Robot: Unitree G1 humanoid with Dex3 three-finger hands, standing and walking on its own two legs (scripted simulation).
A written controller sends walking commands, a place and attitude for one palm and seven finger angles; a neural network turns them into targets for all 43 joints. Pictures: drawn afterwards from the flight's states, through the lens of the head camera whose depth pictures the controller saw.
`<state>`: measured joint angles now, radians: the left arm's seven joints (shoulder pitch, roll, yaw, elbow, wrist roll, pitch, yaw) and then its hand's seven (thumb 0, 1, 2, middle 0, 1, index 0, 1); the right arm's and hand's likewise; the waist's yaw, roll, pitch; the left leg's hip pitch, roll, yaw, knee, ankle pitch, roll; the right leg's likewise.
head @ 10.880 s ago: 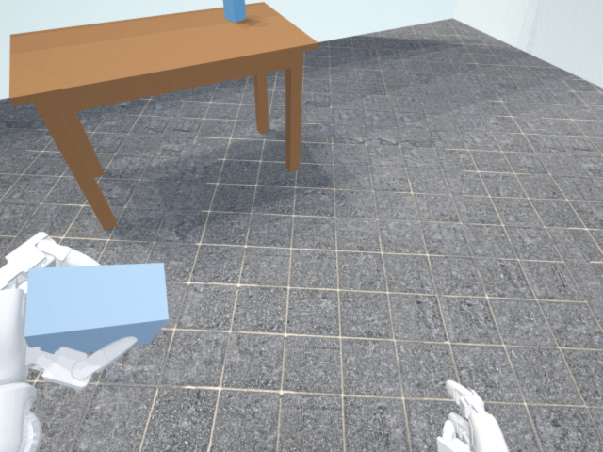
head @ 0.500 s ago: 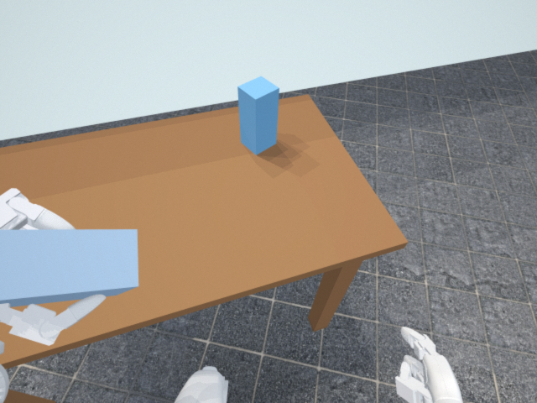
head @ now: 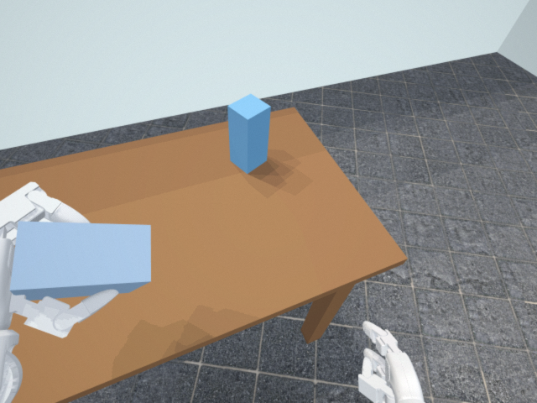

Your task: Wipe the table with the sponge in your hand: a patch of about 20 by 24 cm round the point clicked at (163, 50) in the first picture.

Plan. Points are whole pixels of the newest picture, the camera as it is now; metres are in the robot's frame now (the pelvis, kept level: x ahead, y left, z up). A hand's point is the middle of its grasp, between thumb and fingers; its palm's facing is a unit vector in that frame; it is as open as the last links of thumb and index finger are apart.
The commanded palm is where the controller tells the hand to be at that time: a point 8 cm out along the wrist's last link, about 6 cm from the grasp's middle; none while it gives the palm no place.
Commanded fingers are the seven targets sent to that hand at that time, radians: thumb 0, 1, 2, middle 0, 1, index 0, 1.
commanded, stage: come to a stop and stand still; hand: left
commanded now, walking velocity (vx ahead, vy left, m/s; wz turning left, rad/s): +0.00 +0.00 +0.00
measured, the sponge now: (102, 263) +0.23 +0.20 +0.15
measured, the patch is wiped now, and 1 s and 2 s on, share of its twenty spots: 0.00 0.00 0.00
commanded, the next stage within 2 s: none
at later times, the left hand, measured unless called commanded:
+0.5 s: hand (27, 315) +0.17 +0.25 +0.15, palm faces +0.35 -0.88 -0.33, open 10.0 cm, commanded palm +0.11 +0.28 +0.18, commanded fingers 0.00 0.10 1.30 -1.20 -1.60 -1.20 -1.60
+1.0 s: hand out of the picture +0.14 +0.33 +0.17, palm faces +0.43 -0.82 -0.37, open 10.0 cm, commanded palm +0.07 +0.35 +0.18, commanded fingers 0.00 0.10 1.30 -1.20 -1.60 -1.20 -1.60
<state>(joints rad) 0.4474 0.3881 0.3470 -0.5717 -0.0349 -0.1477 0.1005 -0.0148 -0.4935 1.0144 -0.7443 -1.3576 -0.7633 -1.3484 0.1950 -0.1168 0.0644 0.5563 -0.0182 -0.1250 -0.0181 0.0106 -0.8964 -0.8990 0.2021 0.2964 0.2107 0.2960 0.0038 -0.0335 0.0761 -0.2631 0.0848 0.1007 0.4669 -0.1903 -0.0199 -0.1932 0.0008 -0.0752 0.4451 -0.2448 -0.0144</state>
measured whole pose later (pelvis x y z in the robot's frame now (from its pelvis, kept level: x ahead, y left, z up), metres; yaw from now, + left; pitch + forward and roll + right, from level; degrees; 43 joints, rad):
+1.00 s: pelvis -0.08 +0.07 -0.01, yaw +3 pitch -3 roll -3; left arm 0.32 0.39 0.39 -0.52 0.01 -0.23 0.07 -0.02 -0.49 1.02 -0.74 -1.36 -0.76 -1.35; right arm 0.21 -0.16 0.01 0.62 -0.01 -0.20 -0.01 0.01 -0.90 -0.90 0.20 0.30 0.21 0.30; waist 0.04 -0.04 0.12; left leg -0.37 -0.03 0.02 0.51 -0.13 0.07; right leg -0.25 0.03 -0.02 0.64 -0.40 -0.01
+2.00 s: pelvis -0.05 +0.19 -0.02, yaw -5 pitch -2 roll -1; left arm 0.39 0.41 0.42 -0.53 -0.02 -0.20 0.09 -0.01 -0.49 1.02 -0.75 -1.36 -0.76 -1.35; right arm 0.16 -0.15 -0.01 0.62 -0.01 -0.14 -0.01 0.01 -0.90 -0.90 0.20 0.30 0.21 0.30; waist 0.01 -0.09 0.09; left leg -0.29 -0.07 -0.06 0.65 -0.33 0.05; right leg -0.38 -0.01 0.02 0.91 -0.47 -0.01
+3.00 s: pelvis -0.05 +0.18 +0.01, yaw -4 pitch +1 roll +0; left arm 0.45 0.38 0.33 -0.48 -0.06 -0.17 0.11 -0.02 -0.49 1.02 -0.75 -1.35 -0.77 -1.34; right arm 0.21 -0.18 0.03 0.61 0.00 -0.12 -0.05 0.01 -0.90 -0.90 0.20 0.30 0.21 0.30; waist 0.00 -0.04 0.01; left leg -0.22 -0.07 -0.09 0.38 -0.17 0.03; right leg -0.19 0.04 -0.09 0.35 -0.18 -0.06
